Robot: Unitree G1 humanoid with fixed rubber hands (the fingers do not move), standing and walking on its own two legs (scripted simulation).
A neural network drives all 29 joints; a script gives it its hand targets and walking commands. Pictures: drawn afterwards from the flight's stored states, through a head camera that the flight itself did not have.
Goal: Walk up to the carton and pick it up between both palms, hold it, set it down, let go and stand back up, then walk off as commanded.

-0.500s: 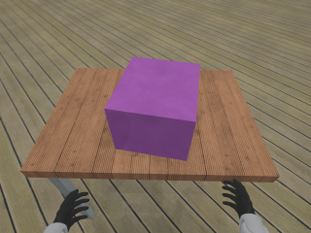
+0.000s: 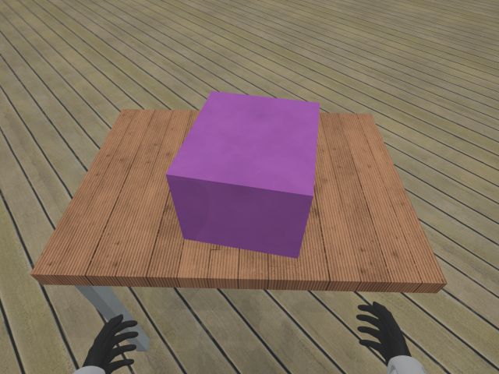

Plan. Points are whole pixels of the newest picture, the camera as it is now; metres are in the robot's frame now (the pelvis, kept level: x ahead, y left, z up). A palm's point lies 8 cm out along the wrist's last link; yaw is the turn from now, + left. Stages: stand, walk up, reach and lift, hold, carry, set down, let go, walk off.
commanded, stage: let go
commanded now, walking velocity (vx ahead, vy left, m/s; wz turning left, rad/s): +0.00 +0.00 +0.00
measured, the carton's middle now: (252, 170) +0.54 -0.01 +0.00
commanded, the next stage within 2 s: stand in 0.48 s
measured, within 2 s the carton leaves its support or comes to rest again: neither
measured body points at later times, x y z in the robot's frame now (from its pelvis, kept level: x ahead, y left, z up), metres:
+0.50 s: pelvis +0.00 +0.00 +0.00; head +0.00 +0.00 +0.45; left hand +0.18 +0.24 -0.08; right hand +0.18 -0.24 -0.08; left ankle +0.01 +0.12 -0.74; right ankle +0.02 -0.14 -0.74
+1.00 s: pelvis +0.00 +0.00 +0.00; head +0.00 +0.01 +0.45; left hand +0.15 +0.26 -0.09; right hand +0.15 -0.29 -0.09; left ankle +0.01 +0.12 -0.74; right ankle +0.02 -0.14 -0.74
